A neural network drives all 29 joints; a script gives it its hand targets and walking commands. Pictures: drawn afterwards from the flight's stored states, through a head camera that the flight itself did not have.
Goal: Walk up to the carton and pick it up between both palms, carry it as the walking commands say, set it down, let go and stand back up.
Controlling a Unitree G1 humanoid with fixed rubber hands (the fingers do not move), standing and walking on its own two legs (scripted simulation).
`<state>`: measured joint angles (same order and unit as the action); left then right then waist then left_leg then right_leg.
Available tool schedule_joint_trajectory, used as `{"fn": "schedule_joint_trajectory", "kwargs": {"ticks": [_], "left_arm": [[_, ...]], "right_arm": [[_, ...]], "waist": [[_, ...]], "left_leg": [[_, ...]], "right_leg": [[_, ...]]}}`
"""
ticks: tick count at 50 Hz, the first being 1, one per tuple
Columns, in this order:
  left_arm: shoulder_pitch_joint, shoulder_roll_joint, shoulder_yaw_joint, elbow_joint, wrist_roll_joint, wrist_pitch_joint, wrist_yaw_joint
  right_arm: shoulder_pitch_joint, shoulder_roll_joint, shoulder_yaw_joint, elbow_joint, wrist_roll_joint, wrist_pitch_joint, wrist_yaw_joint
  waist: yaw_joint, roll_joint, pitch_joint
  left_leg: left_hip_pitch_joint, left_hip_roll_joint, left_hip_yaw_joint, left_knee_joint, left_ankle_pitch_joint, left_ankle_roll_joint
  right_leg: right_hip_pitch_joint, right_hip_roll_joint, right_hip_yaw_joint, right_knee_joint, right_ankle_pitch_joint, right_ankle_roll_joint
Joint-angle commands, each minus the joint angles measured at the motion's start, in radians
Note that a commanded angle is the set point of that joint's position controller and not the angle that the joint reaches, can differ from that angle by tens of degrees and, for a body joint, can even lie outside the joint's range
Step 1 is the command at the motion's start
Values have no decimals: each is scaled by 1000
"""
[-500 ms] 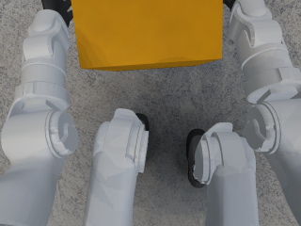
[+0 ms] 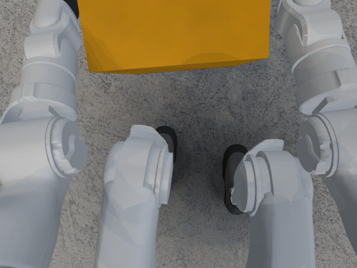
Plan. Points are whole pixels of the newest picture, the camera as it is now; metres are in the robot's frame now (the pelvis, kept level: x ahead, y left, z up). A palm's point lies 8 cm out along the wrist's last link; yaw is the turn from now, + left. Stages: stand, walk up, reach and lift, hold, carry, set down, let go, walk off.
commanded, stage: set down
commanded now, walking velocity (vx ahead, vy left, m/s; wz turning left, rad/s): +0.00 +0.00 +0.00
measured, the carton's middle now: (176, 5) +0.54 +0.11 -0.24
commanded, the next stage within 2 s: let go in 1.84 s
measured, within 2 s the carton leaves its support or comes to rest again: neither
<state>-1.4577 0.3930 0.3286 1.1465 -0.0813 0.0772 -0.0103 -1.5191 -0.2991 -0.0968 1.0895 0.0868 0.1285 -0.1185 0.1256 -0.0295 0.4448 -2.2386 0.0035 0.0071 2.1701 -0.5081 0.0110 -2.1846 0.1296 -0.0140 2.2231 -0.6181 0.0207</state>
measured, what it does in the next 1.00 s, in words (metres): rises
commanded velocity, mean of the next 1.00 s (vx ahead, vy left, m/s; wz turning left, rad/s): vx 0.00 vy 0.00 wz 0.00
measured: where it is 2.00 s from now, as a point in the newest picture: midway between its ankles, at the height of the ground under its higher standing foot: (198, 181)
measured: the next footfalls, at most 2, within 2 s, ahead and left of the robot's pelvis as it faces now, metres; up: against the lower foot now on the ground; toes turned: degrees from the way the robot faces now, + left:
none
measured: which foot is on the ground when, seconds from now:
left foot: down 0.00-1.00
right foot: down 0.00-1.00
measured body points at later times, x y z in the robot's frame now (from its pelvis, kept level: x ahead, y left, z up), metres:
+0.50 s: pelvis +0.01 +0.01 +0.00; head +0.37 +0.05 +0.24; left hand +0.51 +0.32 -0.17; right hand +0.59 -0.10 -0.17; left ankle +0.13 +0.11 -0.34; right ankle +0.11 -0.10 -0.34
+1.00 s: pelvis +0.01 +0.01 +0.09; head +0.35 +0.05 +0.38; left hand +0.52 +0.34 -0.02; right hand +0.61 -0.10 -0.02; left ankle +0.13 +0.11 -0.34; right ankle +0.11 -0.10 -0.34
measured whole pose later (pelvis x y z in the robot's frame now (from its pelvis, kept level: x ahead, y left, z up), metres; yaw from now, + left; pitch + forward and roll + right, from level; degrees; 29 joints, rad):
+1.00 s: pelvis +0.01 +0.01 +0.09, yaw +0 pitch +44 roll -3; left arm -1.22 0.45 0.31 0.90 -0.17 0.18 -0.04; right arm -1.34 -0.34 -0.18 0.92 0.07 0.22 -0.08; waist 0.11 -0.04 0.09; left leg -2.16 -0.01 0.00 1.86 -0.47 0.03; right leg -2.09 0.08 -0.01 1.90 -0.59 0.01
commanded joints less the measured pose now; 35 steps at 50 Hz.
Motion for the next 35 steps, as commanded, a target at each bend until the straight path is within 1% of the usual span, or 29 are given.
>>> {"fn": "schedule_joint_trajectory", "kwargs": {"ticks": [1, 3, 6, 11, 16, 21, 26, 30, 35], "left_arm": [[-219, 154, -33, -39, -58, -49, 36], [-216, 179, -35, -44, -71, -65, 49], [-199, 195, -47, -48, -90, -73, 53], [-166, 198, -73, -53, -118, -71, 44], [-145, 212, -80, -74, -135, -64, 35], [-144, 241, -75, -120, -147, -53, 30], [-148, 264, -76, -215, -166, -31, 28], [-128, 267, -71, -271, -160, 4, 26], [-78, 250, -42, -298, -124, 41, 15]], "right_arm": [[-255, -76, 41, -67, 45, -31, -16], [-256, -98, 42, -74, 61, -42, -20], [-244, -122, 40, -83, 72, -53, -19], [-209, -136, 48, -92, 84, -53, -6], [-192, -159, 52, -114, 93, -47, 9], [-197, -194, 45, -149, 100, -39, 14], [-216, -216, 39, -223, 111, -19, 9], [-199, -219, 22, -252, 106, 11, 5], [-153, -200, -20, -238, 68, 39, 12]], "waist": [[85, -69, -1171], [87, -69, -1216], [79, -67, -1244], [65, -60, -1230], [60, -52, -1226], [55, -48, -1264], [49, -37, -1411], [47, -12, -1473], [44, 10, -1441]], "left_leg": [[613, 7, 12, -135, 311, -20], [630, 9, 5, -128, 364, -16], [654, 11, -9, -125, 401, -11], [685, 15, -31, -129, 413, -11], [705, 18, -43, -132, 417, -14], [722, 19, -40, -135, 411, -14], [799, 12, -21, -152, 418, -15], [849, 5, -3, -191, 390, -18], [840, -3, 7, -256, 366, -23]], "right_leg": [[434, -48, -6, -179, 197, 24], [425, -50, 0, -168, 235, 22], [394, -54, 3, -160, 247, 18], [338, -65, -3, -153, 223, 12], [316, -74, -8, -148, 208, 8], [347, -74, -11, -150, 205, 5], [429, -65, -25, -173, 217, 2], [446, -57, -38, -218, 188, -5], [412, -45, -44, -289, 158, -12]]}}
